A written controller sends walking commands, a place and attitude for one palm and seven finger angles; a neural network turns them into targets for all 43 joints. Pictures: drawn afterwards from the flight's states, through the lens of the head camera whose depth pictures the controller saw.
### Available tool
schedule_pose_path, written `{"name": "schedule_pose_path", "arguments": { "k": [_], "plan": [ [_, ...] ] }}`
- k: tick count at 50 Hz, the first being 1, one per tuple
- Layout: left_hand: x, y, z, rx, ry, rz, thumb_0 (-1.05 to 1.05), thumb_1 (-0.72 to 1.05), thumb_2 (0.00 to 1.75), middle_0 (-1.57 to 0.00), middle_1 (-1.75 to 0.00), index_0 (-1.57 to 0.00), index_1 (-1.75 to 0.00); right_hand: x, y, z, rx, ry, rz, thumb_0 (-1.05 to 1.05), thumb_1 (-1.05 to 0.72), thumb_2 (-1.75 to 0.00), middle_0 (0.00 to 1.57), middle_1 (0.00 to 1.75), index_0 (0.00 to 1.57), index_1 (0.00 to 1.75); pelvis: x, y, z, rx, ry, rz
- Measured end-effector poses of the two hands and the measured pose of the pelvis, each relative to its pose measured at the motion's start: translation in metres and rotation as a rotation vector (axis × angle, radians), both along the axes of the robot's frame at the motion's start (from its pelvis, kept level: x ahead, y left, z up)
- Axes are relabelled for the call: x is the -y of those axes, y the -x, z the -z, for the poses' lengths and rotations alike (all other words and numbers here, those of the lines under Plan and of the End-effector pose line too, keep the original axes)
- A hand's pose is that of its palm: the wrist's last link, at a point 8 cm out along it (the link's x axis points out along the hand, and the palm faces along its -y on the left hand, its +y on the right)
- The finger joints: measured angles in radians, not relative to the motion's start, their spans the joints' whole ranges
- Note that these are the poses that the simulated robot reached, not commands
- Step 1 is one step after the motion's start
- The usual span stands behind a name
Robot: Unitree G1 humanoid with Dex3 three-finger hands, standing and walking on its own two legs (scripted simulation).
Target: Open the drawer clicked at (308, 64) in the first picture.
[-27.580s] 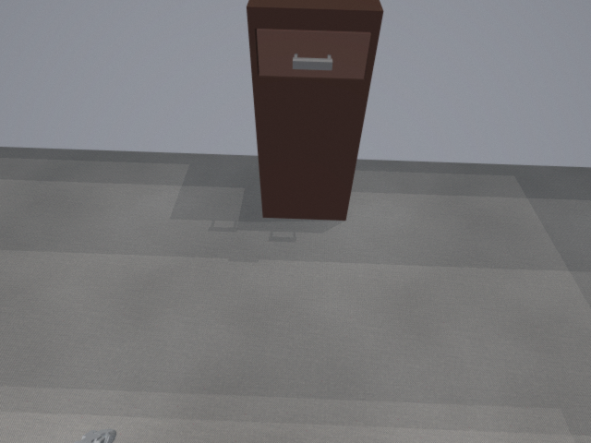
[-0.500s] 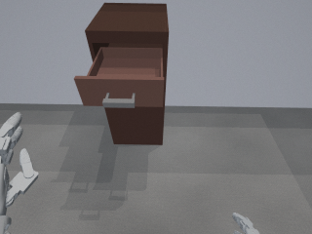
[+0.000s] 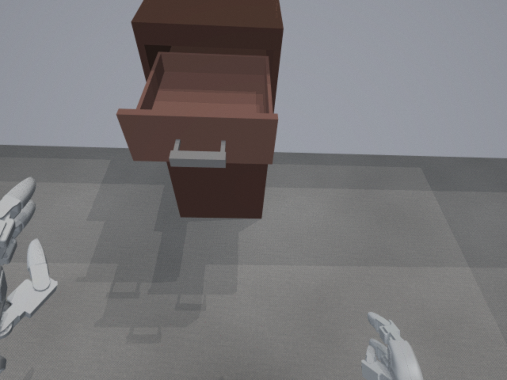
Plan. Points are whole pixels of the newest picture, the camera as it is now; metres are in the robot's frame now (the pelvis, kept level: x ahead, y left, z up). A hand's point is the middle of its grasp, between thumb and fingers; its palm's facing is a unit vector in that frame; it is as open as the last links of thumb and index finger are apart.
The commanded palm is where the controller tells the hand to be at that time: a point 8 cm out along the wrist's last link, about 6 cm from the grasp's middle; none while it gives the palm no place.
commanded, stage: stop stepping back and stand still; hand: left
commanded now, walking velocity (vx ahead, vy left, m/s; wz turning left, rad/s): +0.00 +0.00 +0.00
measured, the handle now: (199, 151) +0.57 +0.15 -0.01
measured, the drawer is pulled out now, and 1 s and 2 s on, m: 0.30 0.30 0.30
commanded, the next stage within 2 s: let the arm hang, fingers relaxed in 0.26 s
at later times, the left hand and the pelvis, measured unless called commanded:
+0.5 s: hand (86, 341) +0.18 +0.26 -0.04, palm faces +0.09 -0.88 -0.47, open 7.4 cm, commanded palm none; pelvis -0.01 +0.01 -0.01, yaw +0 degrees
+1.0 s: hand out of the picture -0.04 +0.19 -0.17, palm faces +0.00 -0.96 -0.26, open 7.3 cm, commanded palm none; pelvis -0.02 -0.01 +0.00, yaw +0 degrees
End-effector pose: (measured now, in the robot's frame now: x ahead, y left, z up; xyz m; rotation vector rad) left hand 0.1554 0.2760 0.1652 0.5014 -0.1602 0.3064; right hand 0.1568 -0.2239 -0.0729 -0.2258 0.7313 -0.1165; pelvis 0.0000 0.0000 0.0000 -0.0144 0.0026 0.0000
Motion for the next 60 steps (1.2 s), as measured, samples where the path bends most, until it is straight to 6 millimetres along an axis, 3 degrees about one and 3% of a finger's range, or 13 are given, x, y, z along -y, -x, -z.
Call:
{"name": "schedule_pose_path", "arguments": {
  "k": [18, 19, 21, 24, 26, 28, 31, 34, 40, 45, 52, 60],
  "plan": [
    [-0.013, 0.004, -0.002, 0.009, 0.001, -0.019, 0.01, 0.89, 0.9, -0.22, -0.31, -0.21, -0.3, -0.009, -0.002, -0.002, 0.008, 0.005, 0.002, 0.01, -0.9, -0.9, 0.2, 0.3, 0.21, 0.3, -0.01, 0.001, -0.001, -0.003, 0.002, -0.005],
    [-0.014, 0.002, 0.005, -0.007, -0.012, -0.008, 0.01, 0.89, 0.9, -0.21, -0.31, -0.21, -0.3, -0.008, -0.002, 0.001, 0.013, -0.006, -0.014, 0.01, -0.9, -0.9, 0.2, 0.3, 0.2, 0.3, -0.011, 0.002, 0.0, -0.008, 0.003, -0.013],
    [-0.022, -0.007, 0.047, -0.171, 0.006, -0.01, 0.01, 0.9, 0.9, -0.21, -0.31, -0.2, -0.3, -0.005, -0.001, 0.016, -0.03, -0.022, -0.052, 0.01, -0.9, -0.9, 0.2, 0.3, 0.2, 0.3, -0.013, 0.006, 0.003, -0.014, -0.001, -0.021],
    [-0.03, -0.007, 0.14, -0.557, 0.106, -0.077, 0.0, 0.9, 0.9, -0.21, -0.3, -0.2, -0.3, 0.006, 0.008, 0.036, -0.111, -0.026, -0.049, 0.01, -0.9, -0.9, 0.2, 0.3, 0.21, 0.3, -0.014, 0.013, 0.009, -0.007, -0.019, -0.013],
    [-0.024, 0.011, 0.197, -0.808, 0.172, -0.112, 0.0, 0.91, 0.9, -0.2, -0.3, -0.2, -0.3, 0.015, 0.021, 0.044, -0.152, -0.024, -0.021, 0.01, -0.9, -0.9, 0.2, 0.3, 0.21, 0.3, -0.012, 0.016, 0.011, 0.007, -0.027, -0.003],
    [-0.009, 0.039, 0.241, -1.017, 0.234, -0.127, 0.01, 0.91, 0.9, -0.2, -0.3, -0.2, -0.3, 0.024, 0.039, 0.048, -0.202, -0.016, 0.014, 0.01, -0.9, -0.9, 0.2, 0.3, 0.21, 0.3, -0.009, 0.019, 0.011, 0.019, -0.029, 0.005],
    [0.022, 0.087, 0.285, -1.25, 0.329, -0.125, 0.01, 0.91, 0.9, -0.2, -0.3, -0.2, -0.3, 0.037, 0.074, 0.053, -0.312, 0.007, 0.062, 0.01, -0.9, -0.9, 0.2, 0.3, 0.21, 0.3, -0.003, 0.021, 0.009, 0.03, -0.026, 0.01],
    [0.05, 0.131, 0.308, -1.405, 0.42, -0.129, 0.01, 0.91, 0.9, -0.21, -0.3, -0.2, -0.3, 0.044, 0.115, 0.055, -0.45, 0.029, 0.097, 0.01, -0.9, -0.9, 0.2, 0.3, 0.2, 0.3, 0.001, 0.023, 0.006, 0.034, -0.02, 0.007],
    [0.056, 0.19, 0.314, -1.55, 0.491, -0.235, 0.02, 0.94, 0.9, -0.21, -0.3, -0.21, -0.3, 0.043, 0.183, 0.058, -0.681, 0.03, 0.141, 0.01, -0.9, -0.9, 0.2, 0.3, 0.2, 0.3, 0.008, 0.022, 0.0, 0.038, -0.011, -0.002],
    [0.045, 0.206, 0.307, -1.579, 0.473, -0.306, 0.01, 0.93, 0.9, -0.21, -0.3, -0.2, -0.3, 0.032, 0.208, 0.064, -0.75, -0.01, 0.159, 0.01, -0.9, -0.9, 0.2, 0.3, 0.2, 0.3, 0.01, 0.022, -0.002, 0.044, -0.01, -0.004],
    [0.034, 0.189, 0.299, -1.525, 0.429, -0.33, 0.01, 0.92, 0.9, -0.21, -0.3, -0.2, -0.3, 0.008, 0.208, 0.075, -0.732, -0.088, 0.156, 0.01, -0.9, -0.9, 0.2, 0.3, 0.2, 0.3, 0.011, 0.023, -0.002, 0.045, -0.013, -0.001],
    [0.047, 0.152, 0.3, -1.437, 0.438, -0.27, 0.0, 0.91, 0.9, -0.2, -0.3, -0.2, -0.3, -0.012, 0.193, 0.08, -0.681, -0.143, 0.149, 0.0, -0.9, -0.9, 0.2, 0.3, 0.2, 0.3, 0.009, 0.019, -0.001, 0.044, -0.016, 0.003]
  ]
}}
